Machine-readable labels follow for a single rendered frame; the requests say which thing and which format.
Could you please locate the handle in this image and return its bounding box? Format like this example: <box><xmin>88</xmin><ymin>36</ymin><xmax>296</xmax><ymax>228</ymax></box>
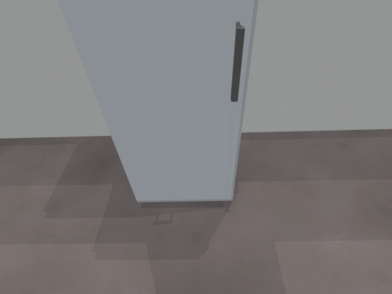
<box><xmin>231</xmin><ymin>22</ymin><xmax>245</xmax><ymax>102</ymax></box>

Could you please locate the fridge door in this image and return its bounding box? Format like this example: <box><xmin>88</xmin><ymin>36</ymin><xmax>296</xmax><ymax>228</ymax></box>
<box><xmin>58</xmin><ymin>0</ymin><xmax>254</xmax><ymax>200</ymax></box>

